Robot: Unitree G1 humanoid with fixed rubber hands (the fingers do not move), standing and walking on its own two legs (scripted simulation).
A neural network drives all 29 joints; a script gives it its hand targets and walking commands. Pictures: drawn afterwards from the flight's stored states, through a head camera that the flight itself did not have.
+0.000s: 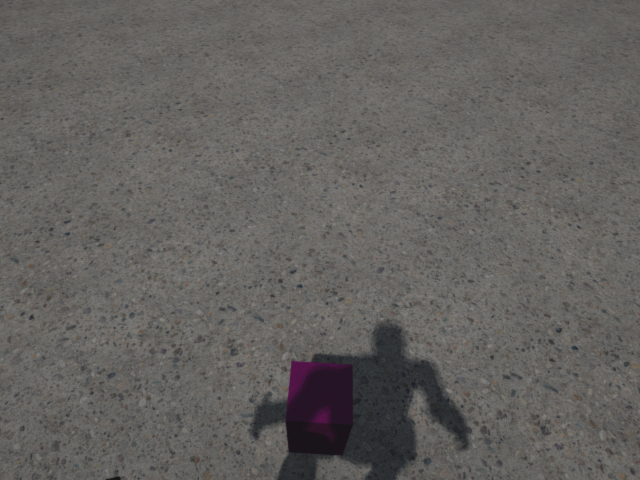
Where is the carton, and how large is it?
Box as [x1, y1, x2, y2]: [286, 361, 352, 454]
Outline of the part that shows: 292,361 286,413 286,428 289,451 342,454 352,425 351,365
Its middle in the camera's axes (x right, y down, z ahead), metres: -0.01 +0.47 +1.05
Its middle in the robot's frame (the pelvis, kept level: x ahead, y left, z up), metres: +0.39 -0.01 -0.63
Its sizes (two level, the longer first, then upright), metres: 0.154 0.142 0.299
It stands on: the floor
